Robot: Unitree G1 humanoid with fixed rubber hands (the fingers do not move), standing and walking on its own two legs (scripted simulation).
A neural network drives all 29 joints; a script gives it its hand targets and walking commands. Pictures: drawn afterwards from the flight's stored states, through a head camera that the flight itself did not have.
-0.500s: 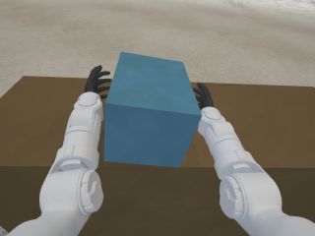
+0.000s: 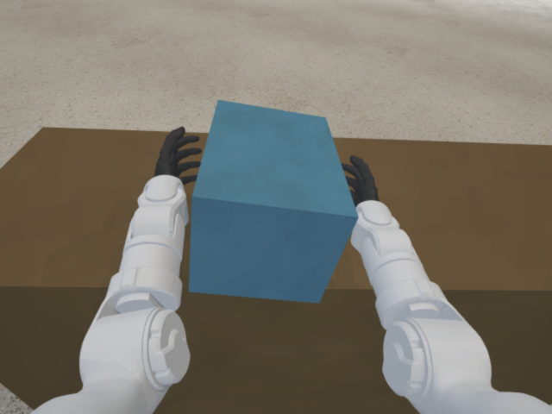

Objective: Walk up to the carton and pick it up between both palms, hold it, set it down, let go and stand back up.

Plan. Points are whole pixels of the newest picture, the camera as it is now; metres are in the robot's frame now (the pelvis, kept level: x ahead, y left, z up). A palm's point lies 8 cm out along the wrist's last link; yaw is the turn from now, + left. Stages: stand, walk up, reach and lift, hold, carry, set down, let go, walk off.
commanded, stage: set down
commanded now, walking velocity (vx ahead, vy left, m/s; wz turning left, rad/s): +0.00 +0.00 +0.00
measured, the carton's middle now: (265, 194) +0.45 +0.01 +0.11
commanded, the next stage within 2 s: none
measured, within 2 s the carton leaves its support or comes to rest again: rests again in 0.36 s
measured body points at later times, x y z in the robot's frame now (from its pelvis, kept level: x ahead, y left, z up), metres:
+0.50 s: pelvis +0.00 +0.00 +0.00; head -0.02 +0.03 +0.45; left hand +0.42 +0.16 +0.15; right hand +0.41 -0.14 +0.13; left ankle +0.01 +0.12 -0.75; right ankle +0.00 -0.11 -0.75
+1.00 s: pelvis +0.00 +0.00 +0.00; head -0.01 +0.03 +0.45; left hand +0.42 +0.17 +0.14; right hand +0.41 -0.14 +0.13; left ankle +0.01 +0.12 -0.75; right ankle +0.00 -0.11 -0.75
